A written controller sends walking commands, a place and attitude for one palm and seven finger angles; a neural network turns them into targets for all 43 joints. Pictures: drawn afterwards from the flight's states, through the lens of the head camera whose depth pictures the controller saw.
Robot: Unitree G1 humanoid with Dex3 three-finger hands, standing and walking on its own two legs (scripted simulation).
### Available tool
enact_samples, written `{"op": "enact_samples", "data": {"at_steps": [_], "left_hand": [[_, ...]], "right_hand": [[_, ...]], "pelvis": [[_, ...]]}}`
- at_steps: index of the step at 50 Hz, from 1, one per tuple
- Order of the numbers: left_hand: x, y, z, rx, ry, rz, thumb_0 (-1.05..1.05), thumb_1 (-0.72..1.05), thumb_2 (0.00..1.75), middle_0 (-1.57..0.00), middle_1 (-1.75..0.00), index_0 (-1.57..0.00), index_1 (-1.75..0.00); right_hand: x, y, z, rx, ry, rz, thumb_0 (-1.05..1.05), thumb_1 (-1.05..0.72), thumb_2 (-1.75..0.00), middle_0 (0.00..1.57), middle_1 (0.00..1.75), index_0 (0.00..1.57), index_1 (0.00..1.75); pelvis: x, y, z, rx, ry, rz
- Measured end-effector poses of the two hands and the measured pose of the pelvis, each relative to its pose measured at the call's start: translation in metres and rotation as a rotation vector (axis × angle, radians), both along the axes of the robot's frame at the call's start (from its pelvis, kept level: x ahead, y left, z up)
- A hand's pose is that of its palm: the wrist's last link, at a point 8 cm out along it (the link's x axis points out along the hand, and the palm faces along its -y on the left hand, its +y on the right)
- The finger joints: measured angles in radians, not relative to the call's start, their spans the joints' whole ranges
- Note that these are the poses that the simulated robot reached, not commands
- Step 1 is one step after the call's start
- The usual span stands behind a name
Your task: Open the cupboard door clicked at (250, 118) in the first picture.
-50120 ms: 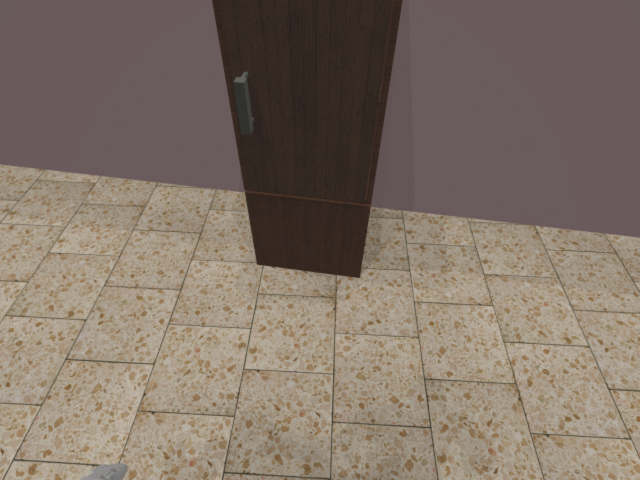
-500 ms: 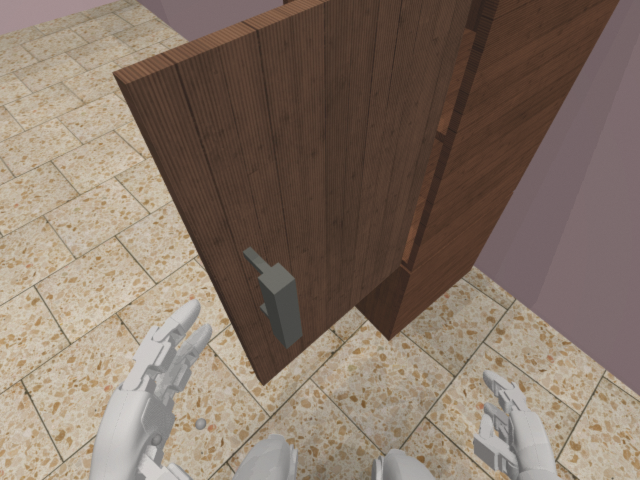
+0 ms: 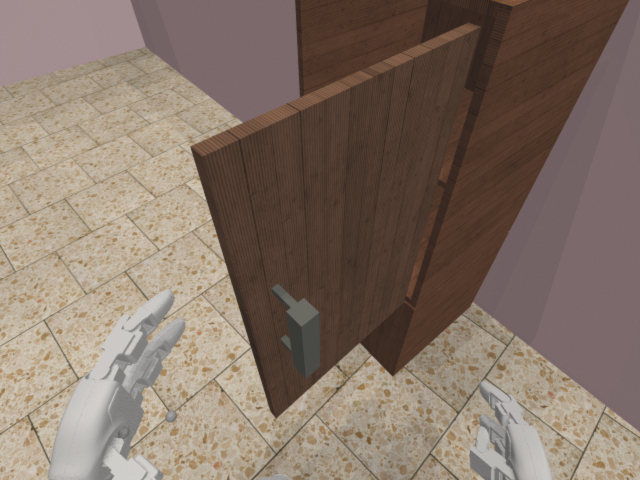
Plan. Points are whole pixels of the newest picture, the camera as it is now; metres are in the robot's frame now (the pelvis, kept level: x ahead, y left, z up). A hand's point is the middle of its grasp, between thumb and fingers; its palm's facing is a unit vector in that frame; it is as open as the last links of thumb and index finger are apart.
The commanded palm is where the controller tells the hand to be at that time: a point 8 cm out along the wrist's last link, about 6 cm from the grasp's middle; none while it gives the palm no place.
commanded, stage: draw the hand back to the body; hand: left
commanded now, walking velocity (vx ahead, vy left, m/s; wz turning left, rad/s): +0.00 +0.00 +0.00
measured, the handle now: (294, 330) +0.30 +0.06 +0.03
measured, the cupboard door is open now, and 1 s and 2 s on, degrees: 93 93 93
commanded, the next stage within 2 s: step back with the hand held close in 1.08 s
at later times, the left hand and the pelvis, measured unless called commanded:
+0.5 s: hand (62, 335) +0.20 +0.24 +0.18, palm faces +0.34 -0.85 -0.39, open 11.5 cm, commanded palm +0.15 +0.29 +0.21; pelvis +0.02 +0.01 +0.05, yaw -1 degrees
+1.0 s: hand (35, 294) +0.22 +0.25 +0.22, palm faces +0.42 -0.82 -0.39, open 7.5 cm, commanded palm +0.17 +0.29 +0.24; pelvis +0.02 +0.00 +0.07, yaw -2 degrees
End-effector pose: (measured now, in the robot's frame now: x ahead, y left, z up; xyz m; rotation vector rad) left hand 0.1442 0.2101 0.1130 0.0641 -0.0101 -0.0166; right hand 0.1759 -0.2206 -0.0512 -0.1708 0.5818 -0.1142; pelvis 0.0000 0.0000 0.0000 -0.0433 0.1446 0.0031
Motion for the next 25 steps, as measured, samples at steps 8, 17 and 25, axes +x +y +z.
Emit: {"op": "enact_samples", "data": {"at_steps": [8,17,25], "left_hand": [[0.000,0.024,0.026,0.230,0.088,0.180,-0.01,-0.31,0.38,-0.16,-0.30,-0.16,-0.30],[0.007,0.049,0.058,0.316,0.051,0.309,0.00,-0.02,0.50,-0.17,-0.30,-0.18,-0.30],[0.018,0.068,0.089,0.354,-0.035,0.369,0.00,0.25,0.62,-0.18,-0.30,-0.19,-0.30]], "right_hand": [[0.009,0.008,0.018,-0.021,-0.001,-0.013,0.02,-0.91,-0.90,0.20,0.30,0.20,0.30],[0.011,0.017,0.029,-0.025,0.024,0.023,0.02,-0.91,-0.90,0.20,0.30,0.20,0.30],[0.016,0.019,0.036,-0.022,0.034,0.040,0.02,-0.91,-0.90,0.20,0.30,0.20,0.30]], "pelvis": [[0.009,0.005,0.020,0.007,-0.053,-0.010],[0.016,0.009,0.040,0.015,-0.125,-0.007],[0.021,0.010,0.053,0.021,-0.173,-0.015]]}}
